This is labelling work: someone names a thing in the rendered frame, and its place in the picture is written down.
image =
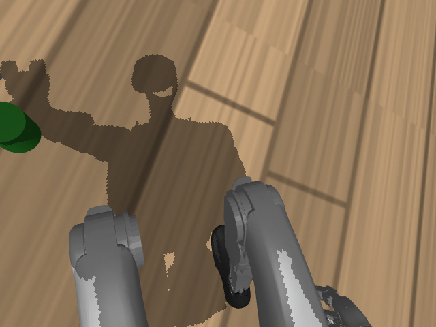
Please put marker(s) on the right robot hand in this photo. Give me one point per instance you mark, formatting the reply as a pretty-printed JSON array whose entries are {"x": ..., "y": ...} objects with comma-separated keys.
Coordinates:
[{"x": 345, "y": 314}]

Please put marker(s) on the mug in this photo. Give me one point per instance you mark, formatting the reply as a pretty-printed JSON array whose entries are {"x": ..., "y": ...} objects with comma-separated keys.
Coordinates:
[{"x": 18, "y": 133}]

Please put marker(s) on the right robot foot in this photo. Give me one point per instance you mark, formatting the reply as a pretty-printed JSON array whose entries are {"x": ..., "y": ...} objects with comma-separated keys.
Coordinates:
[{"x": 221, "y": 258}]

